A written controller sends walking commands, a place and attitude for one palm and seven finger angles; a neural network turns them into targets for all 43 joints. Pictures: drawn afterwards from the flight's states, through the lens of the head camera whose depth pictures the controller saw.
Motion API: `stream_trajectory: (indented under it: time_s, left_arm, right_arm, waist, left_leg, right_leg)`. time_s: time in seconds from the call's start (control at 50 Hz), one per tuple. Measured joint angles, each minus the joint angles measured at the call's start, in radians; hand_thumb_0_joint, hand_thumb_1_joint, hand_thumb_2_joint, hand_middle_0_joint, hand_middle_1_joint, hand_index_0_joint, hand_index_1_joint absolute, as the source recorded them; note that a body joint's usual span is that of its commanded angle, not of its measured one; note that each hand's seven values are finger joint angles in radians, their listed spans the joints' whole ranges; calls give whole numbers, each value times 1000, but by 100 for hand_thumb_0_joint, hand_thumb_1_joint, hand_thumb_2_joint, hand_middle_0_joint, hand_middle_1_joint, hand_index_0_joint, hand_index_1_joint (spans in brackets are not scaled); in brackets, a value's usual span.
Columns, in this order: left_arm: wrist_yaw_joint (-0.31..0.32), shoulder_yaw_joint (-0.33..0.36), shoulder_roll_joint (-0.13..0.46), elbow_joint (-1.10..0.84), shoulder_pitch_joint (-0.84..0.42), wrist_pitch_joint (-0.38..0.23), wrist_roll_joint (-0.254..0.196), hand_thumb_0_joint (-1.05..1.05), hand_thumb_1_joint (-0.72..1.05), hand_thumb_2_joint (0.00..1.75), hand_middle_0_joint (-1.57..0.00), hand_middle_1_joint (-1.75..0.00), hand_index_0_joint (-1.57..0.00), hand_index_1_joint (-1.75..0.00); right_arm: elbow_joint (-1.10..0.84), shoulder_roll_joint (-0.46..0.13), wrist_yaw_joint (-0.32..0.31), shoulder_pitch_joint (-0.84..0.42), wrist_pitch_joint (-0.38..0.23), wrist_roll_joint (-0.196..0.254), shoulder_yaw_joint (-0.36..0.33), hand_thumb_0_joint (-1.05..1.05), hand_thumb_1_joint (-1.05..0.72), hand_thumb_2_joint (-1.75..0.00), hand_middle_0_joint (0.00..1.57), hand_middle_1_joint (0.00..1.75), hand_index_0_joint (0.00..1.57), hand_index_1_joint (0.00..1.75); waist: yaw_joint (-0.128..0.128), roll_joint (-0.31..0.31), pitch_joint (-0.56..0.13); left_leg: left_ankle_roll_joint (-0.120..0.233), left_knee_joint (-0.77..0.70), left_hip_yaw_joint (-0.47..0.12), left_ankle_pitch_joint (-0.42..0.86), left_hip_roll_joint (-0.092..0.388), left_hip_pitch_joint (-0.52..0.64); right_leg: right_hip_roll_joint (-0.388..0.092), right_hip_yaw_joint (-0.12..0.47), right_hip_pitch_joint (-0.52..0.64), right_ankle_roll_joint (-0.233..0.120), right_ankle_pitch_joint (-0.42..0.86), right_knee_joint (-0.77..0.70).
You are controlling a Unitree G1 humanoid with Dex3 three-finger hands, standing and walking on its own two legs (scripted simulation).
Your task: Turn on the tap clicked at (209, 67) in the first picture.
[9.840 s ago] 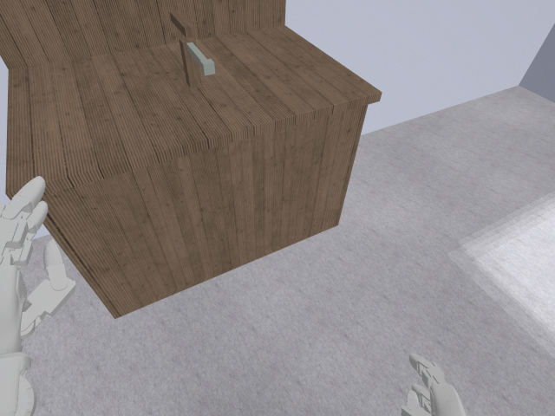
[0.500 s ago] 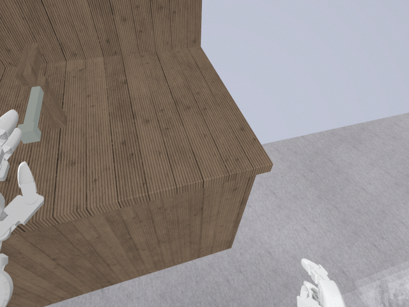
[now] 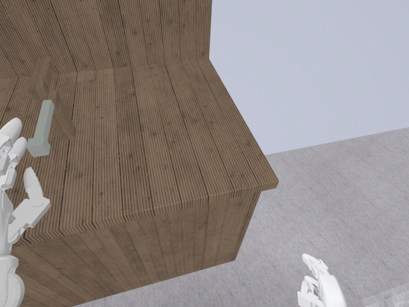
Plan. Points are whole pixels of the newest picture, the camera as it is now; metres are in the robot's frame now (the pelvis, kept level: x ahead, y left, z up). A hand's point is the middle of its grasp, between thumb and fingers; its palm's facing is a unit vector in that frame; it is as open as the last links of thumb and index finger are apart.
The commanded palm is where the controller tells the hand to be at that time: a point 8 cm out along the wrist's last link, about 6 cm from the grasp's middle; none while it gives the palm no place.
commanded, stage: come to a stop and stand still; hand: left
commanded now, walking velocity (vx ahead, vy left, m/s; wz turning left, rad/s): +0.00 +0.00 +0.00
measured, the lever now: (38, 146) +0.35 +0.36 +0.11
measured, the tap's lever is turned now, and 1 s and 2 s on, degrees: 0 0 0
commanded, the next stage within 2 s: look again from close up in 1.20 s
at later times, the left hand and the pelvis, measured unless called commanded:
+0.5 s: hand out of the picture +0.22 +0.34 +0.18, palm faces +0.46 -0.83 -0.32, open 7.4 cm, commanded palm +0.16 +0.35 +0.18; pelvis +0.00 +0.07 +0.00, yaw +0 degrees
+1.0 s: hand (23, 163) +0.27 +0.31 +0.17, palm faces +0.39 -0.85 -0.36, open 7.4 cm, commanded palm +0.21 +0.34 +0.18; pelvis +0.06 +0.06 +0.01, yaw +0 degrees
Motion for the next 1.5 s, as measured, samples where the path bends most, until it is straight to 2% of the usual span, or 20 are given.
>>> stream_trajectory:
  time_s: [0.02,0.04,0.08,0.12,0.16,0.22,0.28,0.38,0.44,0.52,0.64,0.84,1.1,1.32,1.5]
  left_arm:
    - [-21,2,28,11,-53,5,33,1,89,90,-21,-30,-21,-30]
    - [-43,14,70,61,-135,-23,53,1,89,90,-22,-30,-21,-30]
    - [-53,48,113,173,-254,-70,41,1,88,90,-22,-30,-22,-30]
    - [-43,70,105,224,-274,-78,12,1,89,90,-21,-30,-21,-30]
    - [-35,58,76,218,-232,-81,-2,1,89,90,-21,-30,-21,-30]
    - [-43,10,47,168,-134,-91,-2,1,90,90,-20,-30,-20,-30]
    - [-63,-11,62,139,-77,-98,5,1,89,90,-21,-30,-21,-30]
    - [-72,27,80,140,-87,-98,9,1,89,90,-21,-30,-21,-30]
    - [-64,48,63,132,-108,-100,9,1,89,90,-21,-30,-21,-30]
    - [-58,41,26,123,-125,-107,14,1,89,90,-21,-30,-21,-30]
    - [-62,18,4,138,-114,-104,23,1,89,90,-21,-30,-21,-30]
    - [-63,23,32,64,-63,-91,6,1,89,90,-21,-30,-21,-30]
    - [-50,18,30,48,-24,-52,-6,1,89,90,-21,-30,-21,-30]
    - [-49,21,41,31,-6,-47,-10,1,89,90,-21,-30,-21,-30]
    - [-48,9,26,56,-10,-35,-7,1,89,90,-21,-30,-21,-30]
  right_arm:
    - [-2,0,-9,14,-29,-9,-13,2,-91,-90,20,30,20,30]
    - [5,0,-16,23,-57,-13,-24,1,-91,-90,20,30,20,30]
    - [20,-1,-5,14,-80,2,-27,1,-91,-90,20,30,20,30]
    - [10,-3,17,7,-90,12,-21,1,-91,-90,20,30,20,30]
    - [-15,-5,34,23,-100,20,-15,1,-91,-90,20,30,20,30]
    - [-46,3,52,51,-113,35,-7,1,-91,-90,20,30,20,30]
    - [-48,31,61,79,-116,36,3,1,-91,-90,20,30,20,30]
    - [-10,62,74,112,-114,27,19,1,-90,-90,20,30,20,30]
    - [17,66,83,117,-120,24,24,2,-90,-90,20,30,20,30]
    - [34,61,89,110,-131,23,21,2,-90,-90,20,30,20,30]
    - [22,49,82,69,-130,21,8,2,-90,-90,20,30,20,30]
    - [-30,26,64,8,-110,17,-16,2,-90,-90,20,30,20,30]
    - [-30,22,40,5,-62,18,-16,1,-91,-90,20,30,20,30]
    - [-25,33,35,15,-48,17,-9,2,-90,-90,20,30,20,30]
    - [-22,22,28,26,-46,19,-12,2,-90,-90,20,30,20,30]
  waist:
    - [21,-1,-2]
    - [41,-2,-7]
    - [65,-4,0]
    - [53,0,1]
    - [32,15,-10]
    - [4,26,-13]
    - [-10,10,0]
    - [4,-2,22]
    - [16,0,27]
    - [28,4,24]
    - [20,12,11]
    - [-1,7,17]
    - [-2,20,17]
    - [-10,29,6]
    - [-5,31,-5]
  left_leg:
    - [-1,-44,9,21,6,16]
    - [3,-67,5,45,6,19]
    - [1,-105,4,126,0,33]
    - [4,-133,25,155,-7,58]
    - [18,-155,42,152,-16,76]
    - [43,-178,60,156,-36,93]
    - [60,-171,63,153,-59,95]
    - [73,-143,48,136,-76,91]
    - [76,-130,39,124,-80,90]
    - [79,-124,31,110,-85,96]
    - [75,-134,23,95,-80,105]
    - [59,-172,12,87,-61,123]
    - [50,-199,8,80,-51,143]
    - [46,-212,7,88,-49,150]
    - [45,-224,8,102,-50,151]
  right_leg:
    - [3,1,0,13,21,-12]
    - [7,-5,-10,17,29,-15]
    - [13,6,-6,17,44,-37]
    - [9,29,11,27,57,-60]
    - [3,49,17,45,15,-60]
    - [-10,76,13,67,-60,-36]
    - [-22,99,9,79,-58,-13]
    - [-26,111,18,81,-48,-1]
    - [-25,111,30,85,-22,-11]
    - [-21,120,43,89,-2,-20]
    - [-13,119,60,106,2,-45]
    - [7,109,85,95,1,-99]
    - [17,105,101,87,-10,-119]
    - [19,104,105,83,-6,-125]
    - [18,105,105,80,6,-133]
